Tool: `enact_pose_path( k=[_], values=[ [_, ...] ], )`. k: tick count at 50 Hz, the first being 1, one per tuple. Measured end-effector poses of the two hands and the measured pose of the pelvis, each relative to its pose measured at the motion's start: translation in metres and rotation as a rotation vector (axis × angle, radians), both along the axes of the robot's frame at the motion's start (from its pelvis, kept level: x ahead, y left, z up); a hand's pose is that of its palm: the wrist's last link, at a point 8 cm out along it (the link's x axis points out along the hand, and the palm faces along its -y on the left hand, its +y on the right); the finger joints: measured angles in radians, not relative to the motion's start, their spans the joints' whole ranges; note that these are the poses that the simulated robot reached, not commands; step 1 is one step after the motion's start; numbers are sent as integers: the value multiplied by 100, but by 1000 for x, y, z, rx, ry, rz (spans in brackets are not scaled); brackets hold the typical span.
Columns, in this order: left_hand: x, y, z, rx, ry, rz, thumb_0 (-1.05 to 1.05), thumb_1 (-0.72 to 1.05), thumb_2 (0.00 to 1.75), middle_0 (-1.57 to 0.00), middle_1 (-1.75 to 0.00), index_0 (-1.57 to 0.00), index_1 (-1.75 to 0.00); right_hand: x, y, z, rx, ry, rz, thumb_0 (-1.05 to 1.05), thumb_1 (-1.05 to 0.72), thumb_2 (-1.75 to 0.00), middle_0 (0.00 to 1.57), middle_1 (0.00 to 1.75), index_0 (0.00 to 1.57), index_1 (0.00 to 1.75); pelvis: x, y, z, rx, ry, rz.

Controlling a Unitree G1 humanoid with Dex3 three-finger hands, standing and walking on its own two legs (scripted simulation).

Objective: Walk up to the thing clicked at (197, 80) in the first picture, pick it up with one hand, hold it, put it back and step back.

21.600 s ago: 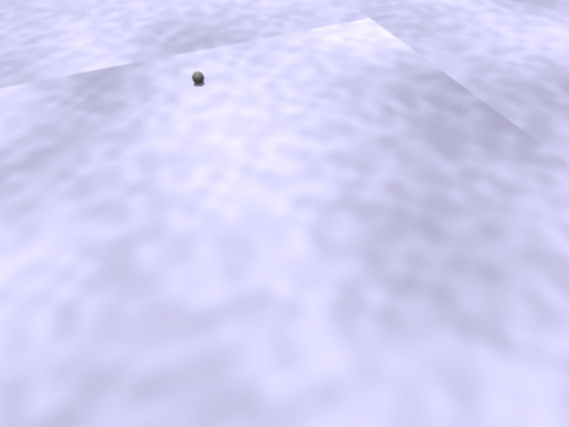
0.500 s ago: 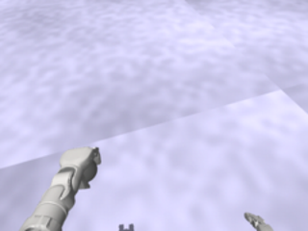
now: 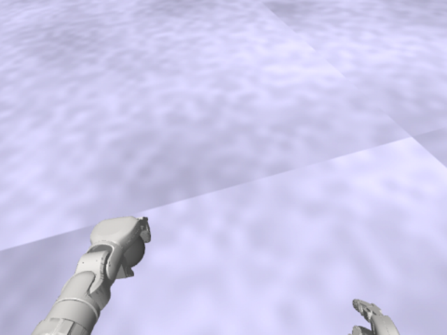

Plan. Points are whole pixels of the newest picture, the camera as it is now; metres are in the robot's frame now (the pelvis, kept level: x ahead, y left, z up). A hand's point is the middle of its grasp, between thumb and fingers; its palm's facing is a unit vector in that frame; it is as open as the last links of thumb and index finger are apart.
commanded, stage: hold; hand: left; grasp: from above
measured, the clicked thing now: (126, 249) +0.31 +0.23 -0.06
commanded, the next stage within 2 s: crouch in 0.80 s
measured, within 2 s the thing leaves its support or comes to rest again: neither
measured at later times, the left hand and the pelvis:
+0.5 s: hand (120, 262) +0.27 +0.22 -0.04, palm faces -0.46 -0.07 -0.88, open 9.4 cm; pelvis -0.01 +0.00 +0.00, yaw +0 degrees
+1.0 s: hand (122, 257) +0.29 +0.22 -0.04, palm faces -0.47 -0.07 -0.88, open 9.4 cm; pelvis +0.00 +0.00 +0.00, yaw +0 degrees
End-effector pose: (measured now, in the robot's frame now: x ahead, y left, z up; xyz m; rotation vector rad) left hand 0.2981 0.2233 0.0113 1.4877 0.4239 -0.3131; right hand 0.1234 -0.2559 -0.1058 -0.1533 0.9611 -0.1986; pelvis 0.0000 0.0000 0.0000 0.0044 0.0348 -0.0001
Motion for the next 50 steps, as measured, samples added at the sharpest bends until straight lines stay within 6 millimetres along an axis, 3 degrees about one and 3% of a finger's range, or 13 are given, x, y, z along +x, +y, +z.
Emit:
enact_pose_path(
  k=[24,50],
  values=[
    [-17,4,6,-15,12,-12,-1,1,69,-45,-103,-59,-94,2,11,6,4,-38,20,1,-91,-90,20,30,20,30,-11,3,3,1,-30,-3],
    [-5,4,1,-14,15,-10,-1,1,70,-45,-103,-59,-95,8,9,6,0,-16,8,1,-91,-90,20,30,20,30,0,4,4,-1,-20,-1]
  ],
)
